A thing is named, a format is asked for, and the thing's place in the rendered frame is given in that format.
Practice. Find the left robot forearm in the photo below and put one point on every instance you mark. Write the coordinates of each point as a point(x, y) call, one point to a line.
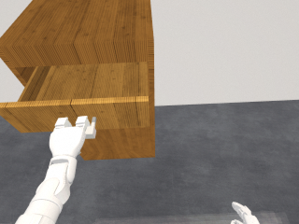
point(52, 193)

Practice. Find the robot right hand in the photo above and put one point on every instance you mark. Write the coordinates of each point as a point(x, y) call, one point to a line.
point(245, 214)

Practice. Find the drawer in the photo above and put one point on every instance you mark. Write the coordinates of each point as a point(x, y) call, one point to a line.
point(117, 94)

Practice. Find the cabinet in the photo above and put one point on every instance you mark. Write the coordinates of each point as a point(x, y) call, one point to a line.
point(76, 32)

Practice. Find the robot left hand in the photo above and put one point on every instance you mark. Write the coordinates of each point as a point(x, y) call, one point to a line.
point(68, 140)

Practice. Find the handle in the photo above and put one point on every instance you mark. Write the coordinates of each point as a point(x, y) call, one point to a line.
point(90, 130)

